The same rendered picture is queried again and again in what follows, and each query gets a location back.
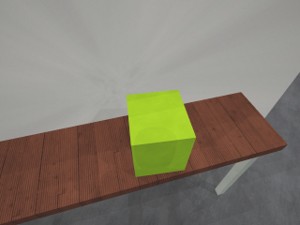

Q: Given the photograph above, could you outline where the carton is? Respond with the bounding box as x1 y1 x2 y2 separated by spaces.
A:
127 90 196 177

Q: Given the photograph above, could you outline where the table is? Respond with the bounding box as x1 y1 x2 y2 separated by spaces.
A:
0 92 288 225

